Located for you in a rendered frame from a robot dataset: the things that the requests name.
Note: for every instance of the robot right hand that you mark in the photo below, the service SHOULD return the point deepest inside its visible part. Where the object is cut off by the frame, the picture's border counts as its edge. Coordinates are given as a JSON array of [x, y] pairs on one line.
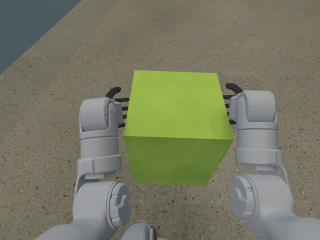
[[237, 90]]

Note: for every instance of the robot left shin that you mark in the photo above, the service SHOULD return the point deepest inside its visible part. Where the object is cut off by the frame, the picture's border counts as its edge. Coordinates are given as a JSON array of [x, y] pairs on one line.
[[142, 221]]

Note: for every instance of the right robot upper arm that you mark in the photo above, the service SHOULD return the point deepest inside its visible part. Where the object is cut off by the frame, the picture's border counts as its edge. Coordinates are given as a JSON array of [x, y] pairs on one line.
[[265, 203]]

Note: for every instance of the robot left forearm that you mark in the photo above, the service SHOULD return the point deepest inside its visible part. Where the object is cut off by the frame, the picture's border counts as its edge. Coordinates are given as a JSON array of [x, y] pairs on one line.
[[99, 147]]

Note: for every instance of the left robot upper arm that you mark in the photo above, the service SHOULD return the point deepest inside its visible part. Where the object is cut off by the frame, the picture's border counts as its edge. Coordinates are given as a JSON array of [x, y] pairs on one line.
[[99, 209]]

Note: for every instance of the robot left hand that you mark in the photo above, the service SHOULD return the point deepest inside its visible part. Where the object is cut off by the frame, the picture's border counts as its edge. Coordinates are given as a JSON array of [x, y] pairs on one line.
[[110, 95]]

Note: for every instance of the robot right forearm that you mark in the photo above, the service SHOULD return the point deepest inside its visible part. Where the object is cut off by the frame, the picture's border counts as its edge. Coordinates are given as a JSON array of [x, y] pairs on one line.
[[255, 114]]

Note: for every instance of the carton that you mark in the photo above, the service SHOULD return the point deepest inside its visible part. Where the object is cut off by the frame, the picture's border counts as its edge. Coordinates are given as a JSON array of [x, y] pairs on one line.
[[177, 129]]

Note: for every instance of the left robot thigh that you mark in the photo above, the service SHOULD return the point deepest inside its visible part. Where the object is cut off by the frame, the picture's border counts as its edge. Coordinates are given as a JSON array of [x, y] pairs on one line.
[[139, 231]]

